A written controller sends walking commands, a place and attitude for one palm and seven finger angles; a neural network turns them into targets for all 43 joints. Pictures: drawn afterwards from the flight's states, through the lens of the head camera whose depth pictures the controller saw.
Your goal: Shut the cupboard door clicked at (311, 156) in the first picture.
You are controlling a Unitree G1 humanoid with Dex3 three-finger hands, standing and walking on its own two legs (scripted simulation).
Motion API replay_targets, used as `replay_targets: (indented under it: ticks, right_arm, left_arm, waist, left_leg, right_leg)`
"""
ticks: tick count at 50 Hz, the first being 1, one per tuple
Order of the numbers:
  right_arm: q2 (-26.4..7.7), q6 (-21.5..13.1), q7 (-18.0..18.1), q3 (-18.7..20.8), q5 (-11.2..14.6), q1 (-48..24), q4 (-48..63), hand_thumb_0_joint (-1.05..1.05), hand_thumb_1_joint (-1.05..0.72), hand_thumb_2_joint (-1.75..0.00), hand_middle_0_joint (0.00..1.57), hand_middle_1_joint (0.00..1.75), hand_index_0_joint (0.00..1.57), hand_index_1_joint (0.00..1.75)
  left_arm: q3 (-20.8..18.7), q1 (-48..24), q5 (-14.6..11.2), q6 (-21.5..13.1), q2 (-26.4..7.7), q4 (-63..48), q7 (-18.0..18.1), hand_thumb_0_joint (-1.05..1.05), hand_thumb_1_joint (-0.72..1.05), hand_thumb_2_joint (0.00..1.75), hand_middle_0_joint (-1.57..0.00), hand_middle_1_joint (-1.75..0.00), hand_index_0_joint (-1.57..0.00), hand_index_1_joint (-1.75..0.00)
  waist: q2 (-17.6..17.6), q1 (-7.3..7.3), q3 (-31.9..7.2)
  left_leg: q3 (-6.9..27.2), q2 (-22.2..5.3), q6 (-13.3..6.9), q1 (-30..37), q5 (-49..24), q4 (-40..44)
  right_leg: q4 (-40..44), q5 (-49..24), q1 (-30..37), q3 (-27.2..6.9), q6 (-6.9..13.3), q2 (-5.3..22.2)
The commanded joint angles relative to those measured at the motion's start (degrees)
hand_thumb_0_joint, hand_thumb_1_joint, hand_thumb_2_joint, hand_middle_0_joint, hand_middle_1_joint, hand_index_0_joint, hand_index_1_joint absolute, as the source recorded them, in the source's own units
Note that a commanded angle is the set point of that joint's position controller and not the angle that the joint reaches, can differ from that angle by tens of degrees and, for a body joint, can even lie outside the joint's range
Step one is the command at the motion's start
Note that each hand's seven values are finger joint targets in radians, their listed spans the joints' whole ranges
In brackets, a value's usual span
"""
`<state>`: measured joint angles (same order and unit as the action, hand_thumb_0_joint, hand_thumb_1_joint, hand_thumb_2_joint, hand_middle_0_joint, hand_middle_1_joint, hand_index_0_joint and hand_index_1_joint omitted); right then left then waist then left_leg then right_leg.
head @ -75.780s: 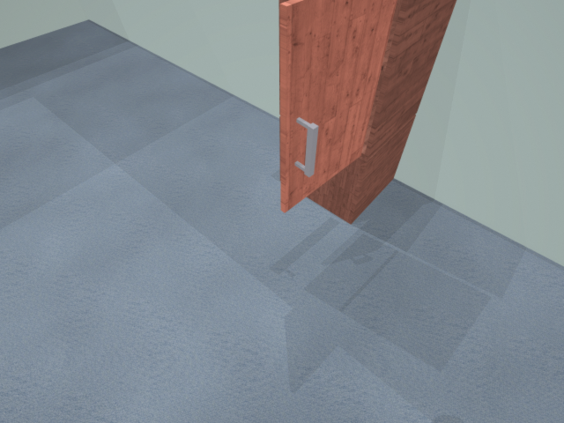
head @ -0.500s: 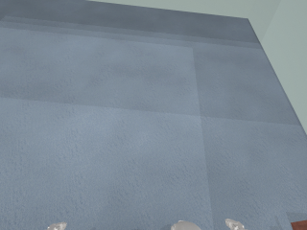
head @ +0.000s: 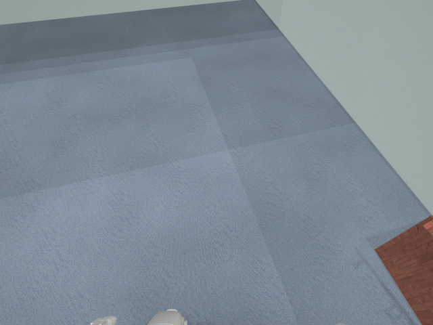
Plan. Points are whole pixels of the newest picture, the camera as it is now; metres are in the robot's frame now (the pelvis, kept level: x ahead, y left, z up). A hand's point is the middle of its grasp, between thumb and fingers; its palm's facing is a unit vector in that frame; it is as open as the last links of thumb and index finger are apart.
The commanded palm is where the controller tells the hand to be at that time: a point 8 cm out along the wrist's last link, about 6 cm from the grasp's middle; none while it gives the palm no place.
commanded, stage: turn to face it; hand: left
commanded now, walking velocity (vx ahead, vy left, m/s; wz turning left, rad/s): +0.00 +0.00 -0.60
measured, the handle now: out of the picture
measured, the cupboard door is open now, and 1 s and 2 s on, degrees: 10 10 10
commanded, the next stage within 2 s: take the last steps up to it in 1.72 s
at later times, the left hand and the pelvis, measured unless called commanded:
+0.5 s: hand (148, 298) +0.18 +0.16 -0.15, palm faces -0.30 -0.91 -0.30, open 7.4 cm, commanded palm none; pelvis +0.01 -0.02 -0.01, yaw -19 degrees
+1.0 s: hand (165, 273) +0.24 +0.13 -0.16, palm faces -0.53 -0.83 -0.20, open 7.4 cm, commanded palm none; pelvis +0.05 +0.00 +0.01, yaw -36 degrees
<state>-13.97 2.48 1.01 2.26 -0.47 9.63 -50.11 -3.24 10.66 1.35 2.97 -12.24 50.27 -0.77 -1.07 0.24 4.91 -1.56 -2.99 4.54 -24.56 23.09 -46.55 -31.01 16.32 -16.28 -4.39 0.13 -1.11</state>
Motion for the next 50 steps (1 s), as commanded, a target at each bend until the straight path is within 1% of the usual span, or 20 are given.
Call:
replay_targets:
  ticks: [1, 3, 4, 6, 9, 16, 19, 20, 21, 22, 23, 27, 31, 36, 39, 40, 41, 42, 44, 50]
  right_arm:
    - [-6.1, -2.5, 0.7, 1.7, 0.1, 8.0, 2.0, 0.0, -0.9, -0.9, 0.2, 0.3, 0.2, 0.3]
    - [-15.1, -3.0, 1.3, 3.1, -1.0, 10.0, 2.7, 0.0, -0.9, -0.9, 0.2, 0.3, 0.2, 0.3]
    - [-14.4, -2.6, 1.4, 2.8, -1.4, 8.9, 3.4, 0.0, -0.9, -0.9, 0.2, 0.3, 0.2, 0.3]
    - [-10.8, -3.0, 1.6, 1.8, -1.5, 2.6, 4.9, 0.0, -0.9, -0.9, 0.2, 0.3, 0.2, 0.3]
    - [-9.2, -2.7, 1.7, 1.6, -1.5, 2.6, 4.6, 0.0, -0.9, -0.9, 0.2, 0.3, 0.2, 0.3]
    - [-11.1, -2.1, 0.7, 3.1, -1.3, 5.1, 2.6, 0.0, -0.9, -0.9, 0.2, 0.3, 0.2, 0.3]
    - [-11.7, -1.7, 0.4, 3.6, -0.9, 2.5, 2.8, 0.0, -0.9, -0.9, 0.2, 0.3, 0.2, 0.3]
    - [-9.4, -1.7, 0.1, 3.4, -0.3, 2.3, 3.5, 0.0, -0.9, -0.9, 0.2, 0.3, 0.2, 0.3]
    - [-4.3, -1.6, -0.3, 1.9, -0.2, -0.2, 6.5, 0.0, -0.9, -0.9, 0.2, 0.3, 0.2, 0.3]
    - [-6.3, -0.6, 0.5, 1.8, -0.2, -2.1, 7.1, 0.0, -0.9, -0.9, 0.2, 0.3, 0.2, 0.3]
    - [-6.1, -0.2, 0.6, 2.0, -0.1, -2.4, 6.3, 0.0, -0.9, -0.9, 0.2, 0.3, 0.2, 0.3]
    - [-6.3, -0.5, 0.0, 2.1, -0.6, 0.2, 3.8, 0.0, -0.9, -0.9, 0.2, 0.3, 0.2, 0.3]
    - [-5.1, -0.6, -0.1, 1.6, -0.4, -1.0, 3.9, 0.0, -0.9, -0.9, 0.2, 0.3, 0.2, 0.3]
    - [-4.7, -1.2, 0.4, 1.6, 0.1, -1.1, 4.9, 0.0, -0.9, -0.9, 0.2, 0.3, 0.2, 0.3]
    - [-5.5, -2.1, 1.0, 1.6, 0.3, 5.3, 2.8, 0.0, -0.9, -0.9, 0.2, 0.3, 0.2, 0.3]
    - [-9.0, -2.8, 1.2, 2.1, -0.1, 6.9, 2.5, 0.0, -0.9, -0.9, 0.2, 0.3, 0.2, 0.3]
    - [-14.4, -2.8, 1.2, 3.1, -0.7, 7.1, 3.2, 0.0, -0.9, -0.9, 0.2, 0.3, 0.2, 0.3]
    - [-14.7, -2.4, 1.4, 2.9, -1.1, 7.3, 3.7, 0.0, -0.9, -0.9, 0.2, 0.3, 0.2, 0.3]
    - [-10.6, -2.8, 1.8, 1.7, -1.5, 2.6, 4.6, 0.0, -0.9, -0.9, 0.2, 0.3, 0.2, 0.3]
    - [-9.8, -2.6, 1.7, 1.9, -1.3, 5.4, 3.4, 0.0, -0.9, -0.9, 0.2, 0.3, 0.2, 0.3]
  left_arm:
    - [-3.3, -3.5, -0.4, -0.6, -10.8, -5.2, 0.8, 0.0, 0.9, 0.9, -0.2, -0.3, -0.2, -0.3]
    - [-2.2, -1.6, -1.0, -0.3, -6.2, -6.9, 0.1, 0.0, 0.9, 0.9, -0.2, -0.3, -0.2, -0.3]
    - [-2.5, -2.7, -0.5, -0.1, -7.8, -6.9, 0.0, 0.0, 0.9, 0.9, -0.2, -0.3, -0.2, -0.3]
    - [-3.3, -1.2, 0.1, 0.1, -7.9, -5.4, -0.8, 0.0, 0.9, 0.9, -0.2, -0.3, -0.2, -0.3]
    - [-2.9, -2.3, -0.2, 0.5, -6.4, -5.0, -1.7, 0.0, 0.9, 0.9, -0.2, -0.3, -0.2, -0.3]
    - [-2.0, -3.8, -0.3, -0.1, -4.9, -6.0, -1.9, 0.0, 0.9, 0.9, -0.2, -0.3, -0.2, -0.3]
    - [-2.6, 1.8, -0.2, -0.6, -6.6, -4.2, -1.7, 0.0, 0.9, 0.9, -0.2, -0.3, -0.2, -0.3]
    - [-3.3, 6.3, 0.2, -1.4, -10.7, -2.8, -1.2, 0.0, 0.9, 0.9, -0.2, -0.3, -0.2, -0.3]
    - [-4.6, 8.8, 0.6, -2.1, -17.3, -1.9, -0.1, 0.0, 0.9, 0.9, -0.2, -0.3, -0.2, -0.3]
    - [-4.6, 10.2, -0.3, -1.7, -18.1, -1.7, 0.7, 0.0, 0.9, 0.9, -0.2, -0.3, -0.2, -0.3]
    - [-4.2, 6.7, -0.3, -1.5, -15.8, -2.4, 1.2, 0.0, 0.9, 0.9, -0.2, -0.3, -0.2, -0.3]
    - [-2.9, -2.3, -0.1, -1.7, -11.2, -5.2, 1.5, 0.0, 0.9, 0.9, -0.2, -0.3, -0.2, -0.3]
    - [-3.2, 0.9, 0.1, -1.9, -12.2, -4.0, 1.3, 0.0, 0.9, 0.9, -0.2, -0.3, -0.2, -0.3]
    - [-3.7, 0.6, 0.3, -1.4, -12.8, -3.5, 1.0, 0.0, 0.9, 0.9, -0.2, -0.3, -0.2, -0.3]
    - [-3.5, -2.9, -0.3, -0.9, -11.8, -4.1, 1.0, 0.0, 0.9, 0.9, -0.2, -0.3, -0.2, -0.3]
    - [-3.0, -2.3, -0.9, -0.7, -8.9, -4.9, 0.8, 0.0, 0.9, 0.9, -0.2, -0.3, -0.2, -0.3]
    - [-2.2, -0.6, -1.2, -0.6, -6.1, -5.8, 0.2, 0.0, 0.9, 0.9, -0.2, -0.3, -0.2, -0.3]
    - [-2.4, -2.4, -0.5, -0.4, -7.9, -6.0, 0.1, 0.0, 0.9, 0.9, -0.2, -0.3, -0.2, -0.3]
    - [-3.4, -1.0, 0.3, -0.1, -8.4, -4.5, -0.7, 0.0, 0.9, 0.9, -0.2, -0.3, -0.2, -0.3]
    - [-2.3, -3.9, -0.4, 0.4, -5.9, -4.8, -1.7, 0.0, 0.9, 0.9, -0.2, -0.3, -0.2, -0.3]
  waist:
    - [-3.2, 2.84, -9.0]
    - [20.6, 2.77, -10.1]
    - [13.9, 2.81, -8.5]
    - [14.2, -0.23, -6.5]
    - [12.5, -0.02, -5.6]
    - [14.1, 1.75, -7.7]
    - [10.6, -1.8, -8.6]
    - [0.2, -3.94, -10.9]
    - [-18.5, -5.52, -9.4]
    - [-15.6, -6.16, -9.2]
    - [-11.8, -4.22, -6.0]
    - [-10.0, -0.04, -6.6]
    - [-4.8, -1.52, -8.9]
    - [-7.7, -1.59, -8.5]
    - [-6.4, 2.0, -9.7]
    - [2.8, 2.38, -11.3]
    - [19.4, 1.83, -11.2]
    - [16.4, 2.65, -9.4]
    - [13.3, -0.32, -6.8]
    - [11.7, 1.01, -7.9]
  left_leg:
    - [0.5, -0.4, -0.7, 17.1, -11.5, 22.5]
    - [23.0, -24.2, -11.2, 22.8, -22.8, 30.5]
    - [21.6, -25.5, -14.3, 16.9, -21.8, 30.1]
    - [14.0, -20.6, -13.1, 15.0, -25.4, 29.3]
    - [3.5, -16.4, -11.8, 17.7, -32.9, 26.1]
    - [-3.3, -17.8, -10.9, 19.8, -33.1, 21.5]
    - [-7.3, -15.8, -6.5, 13.1, -25.7, 12.6]
    - [-9.6, -11.9, -3.4, 6.8, -16.6, 2.7]
    - [-10.5, -2.4, -0.1, -9.8, 13.4, -12.1]
    - [-1.5, -2.6, -0.6, -10.9, 14.8, -19.7]
    - [1.7, -4.0, -1.0, -12.2, 9.9, -22.8]
    - [1.4, -3.7, 0.2, -7.5, -0.4, -18.7]
    - [0.3, -1.2, 0.6, -5.0, -0.1, -8.8]
    - [0.3, 0.9, -0.1, 0.3, 1.2, 3.2]
    - [0.4, 1.0, -0.8, 13.9, -9.7, 20.6]
    - [7.8, -6.7, -2.9, 21.5, -11.7, 28.6]
    - [21.1, -20.7, -8.6, 25.4, -20.5, 30.5]
    - [22.0, -25.6, -13.4, 20.7, -24.8, 30.1]
    - [13.8, -19.7, -12.4, 16.9, -31.6, 29.1]
    - [0.5, -16.1, -11.6, 24.2, -42.3, 23.6]
  right_leg:
    - [0.1, -14.8, -4.2, -10.4, 4.6, 7.8]
    - [-23.5, 20.5, -17.0, 2.6, -1.5, -2.5]
    - [-32.0, 20.1, -14.9, 0.3, -1.2, 0.4]
    - [-37.3, 14.6, -16.6, 1.9, -2.5, 2.2]
    - [-33.2, 11.5, -15.7, 4.6, -3.3, 3.0]
    - [-13.2, 8.5, -7.0, 10.5, -2.2, 1.4]
    - [1.6, -4.5, 5.2, 11.2, -0.7, 0.8]
    - [8.4, -13.7, 13.8, 3.1, 1.6, 6.9]
    - [11.0, -32.5, 19.5, -18.2, 8.2, 21.0]
    - [11.5, -34.5, 14.6, -19.7, 12.8, 24.5]
    - [12.9, -25.2, 11.3, -16.7, 12.9, 21.7]
    - [11.2, -20.9, 6.2, -8.3, 9.5, 13.8]
    - [10.1, -22.2, 9.4, -11.1, 10.7, 13.7]
    - [8.2, -24.0, 7.3, -15.6, 10.7, 13.1]
    - [3.0, -20.6, -0.3, -14.7, 6.2, 9.5]
    - [-3.5, -11.2, -7.1, -9.9, 2.9, 3.4]
    - [-16.5, 13.9, -16.5, -1.2, -0.6, -3.3]
    - [-27.3, 19.9, -16.3, 0.6, -1.3, -1.0]
    - [-35.5, 13.8, -16.4, 0.8, -2.6, 0.8]
    - [-29.9, 9.5, -16.7, 5.7, -3.8, 2.8]
